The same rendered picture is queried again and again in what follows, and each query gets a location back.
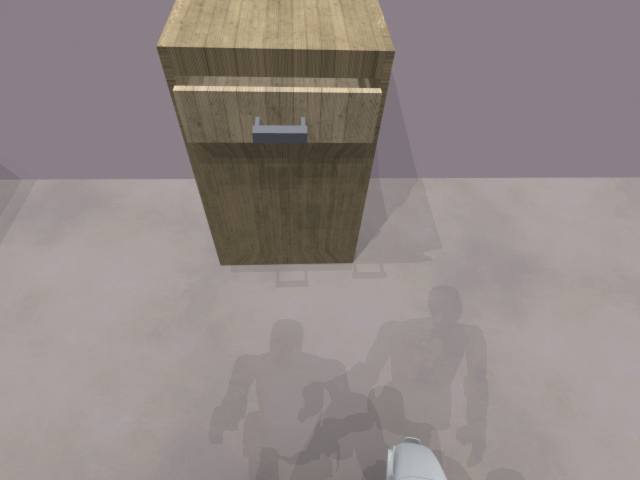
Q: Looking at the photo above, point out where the robot right thigh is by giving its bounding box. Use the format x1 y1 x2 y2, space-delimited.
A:
386 443 447 480

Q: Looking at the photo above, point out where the right robot shin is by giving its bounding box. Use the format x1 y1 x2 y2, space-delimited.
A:
401 437 421 445

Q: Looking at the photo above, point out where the handle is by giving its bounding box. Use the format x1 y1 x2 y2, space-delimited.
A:
252 117 307 143

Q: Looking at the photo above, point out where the cabinet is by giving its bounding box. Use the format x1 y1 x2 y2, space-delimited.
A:
156 0 395 266

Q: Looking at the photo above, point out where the drawer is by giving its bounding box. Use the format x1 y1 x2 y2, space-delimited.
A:
173 76 382 143

